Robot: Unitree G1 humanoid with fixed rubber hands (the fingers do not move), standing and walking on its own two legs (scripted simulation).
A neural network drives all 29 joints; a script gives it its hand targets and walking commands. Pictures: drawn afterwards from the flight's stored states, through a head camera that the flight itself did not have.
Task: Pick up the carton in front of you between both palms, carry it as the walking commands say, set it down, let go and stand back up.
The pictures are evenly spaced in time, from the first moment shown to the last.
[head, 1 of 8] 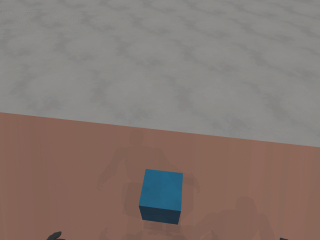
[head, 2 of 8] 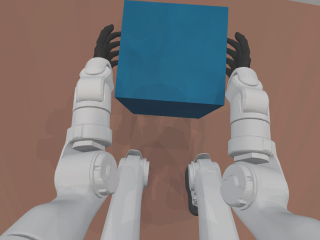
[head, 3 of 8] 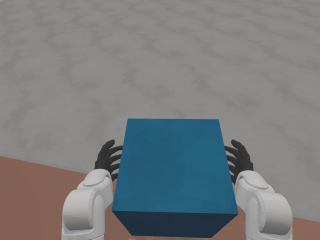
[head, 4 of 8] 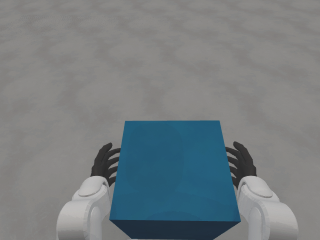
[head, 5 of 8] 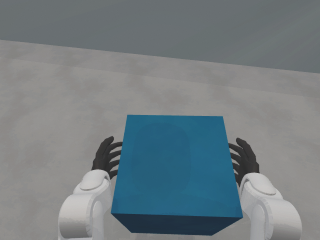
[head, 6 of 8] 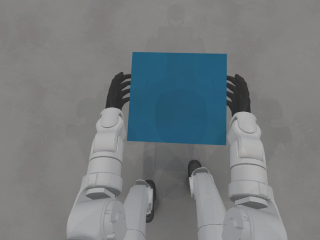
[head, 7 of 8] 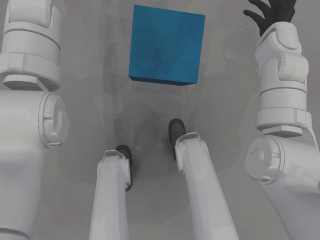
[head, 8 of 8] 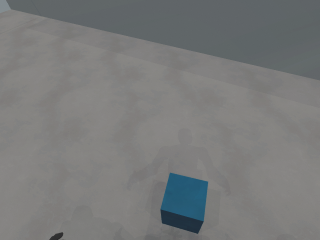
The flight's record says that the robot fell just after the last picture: no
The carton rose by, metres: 0.69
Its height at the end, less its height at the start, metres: -0.09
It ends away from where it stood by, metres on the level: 5.30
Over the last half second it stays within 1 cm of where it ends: yes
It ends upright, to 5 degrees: yes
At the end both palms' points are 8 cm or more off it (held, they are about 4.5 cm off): yes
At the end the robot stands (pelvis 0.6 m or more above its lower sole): yes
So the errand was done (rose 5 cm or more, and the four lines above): yes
